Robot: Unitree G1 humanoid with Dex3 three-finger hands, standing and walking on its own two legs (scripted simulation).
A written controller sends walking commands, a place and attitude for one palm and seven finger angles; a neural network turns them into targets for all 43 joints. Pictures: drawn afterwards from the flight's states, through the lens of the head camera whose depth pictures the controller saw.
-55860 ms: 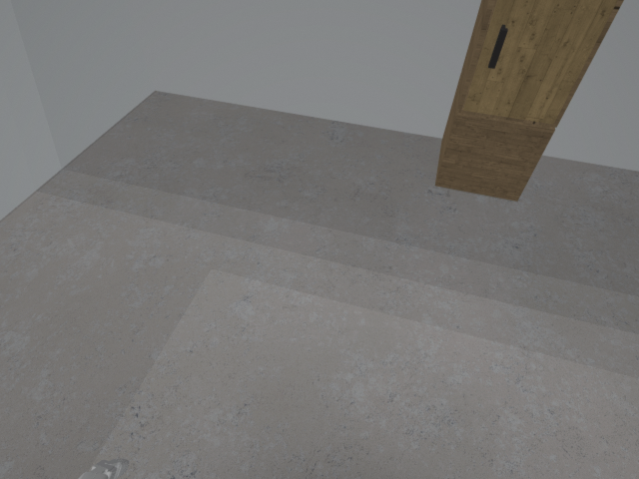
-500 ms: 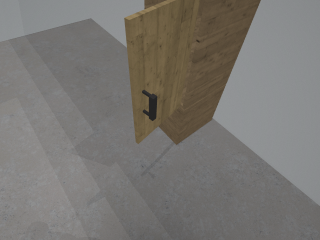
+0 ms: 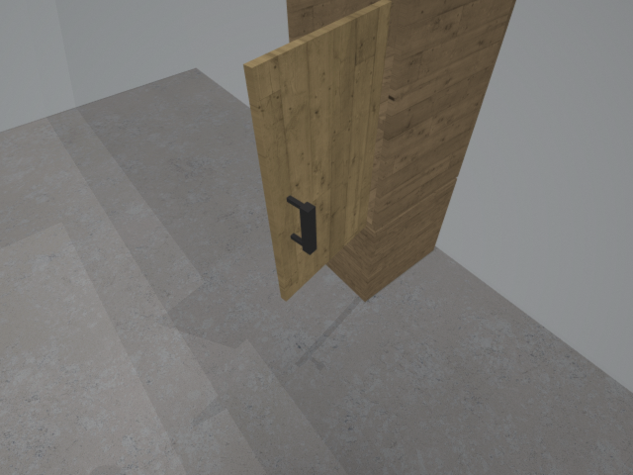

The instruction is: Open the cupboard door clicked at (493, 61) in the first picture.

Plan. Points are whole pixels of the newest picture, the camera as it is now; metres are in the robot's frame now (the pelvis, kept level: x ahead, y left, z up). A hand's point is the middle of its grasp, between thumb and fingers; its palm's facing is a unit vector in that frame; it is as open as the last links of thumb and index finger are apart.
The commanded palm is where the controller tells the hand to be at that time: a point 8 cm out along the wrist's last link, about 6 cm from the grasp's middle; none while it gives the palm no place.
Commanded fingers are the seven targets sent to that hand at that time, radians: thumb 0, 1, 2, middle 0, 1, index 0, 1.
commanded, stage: let the arm hang, fingers relaxed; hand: left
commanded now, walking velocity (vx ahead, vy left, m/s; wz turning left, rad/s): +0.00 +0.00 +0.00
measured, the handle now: (301, 224) +0.58 +0.07 -0.09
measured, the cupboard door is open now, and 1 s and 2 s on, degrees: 100 100 100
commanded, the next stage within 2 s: look to check the result in 0.26 s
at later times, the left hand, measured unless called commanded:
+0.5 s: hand out of the picture +0.03 +0.18 -0.17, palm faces +0.02 -0.97 -0.24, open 7.3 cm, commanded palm none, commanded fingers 0.00 0.90 0.90 -0.20 -0.30 -0.20 -0.30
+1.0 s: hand out of the picture +0.06 +0.18 -0.17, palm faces +0.01 -0.97 -0.25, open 7.4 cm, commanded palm none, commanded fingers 0.00 0.90 0.90 -0.20 -0.30 -0.20 -0.30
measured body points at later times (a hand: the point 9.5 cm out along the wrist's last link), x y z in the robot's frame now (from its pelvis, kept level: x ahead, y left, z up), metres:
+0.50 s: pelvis +0.02 -0.01 +0.00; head +0.04 -0.02 +0.45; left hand +0.03 +0.23 -0.15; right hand +0.02 -0.24 -0.16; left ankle +0.03 +0.11 -0.74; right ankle +0.01 -0.11 -0.74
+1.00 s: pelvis +0.03 -0.02 +0.00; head +0.05 -0.03 +0.45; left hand +0.06 +0.23 -0.15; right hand +0.06 -0.26 -0.16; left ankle +0.03 +0.11 -0.74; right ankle +0.01 -0.11 -0.74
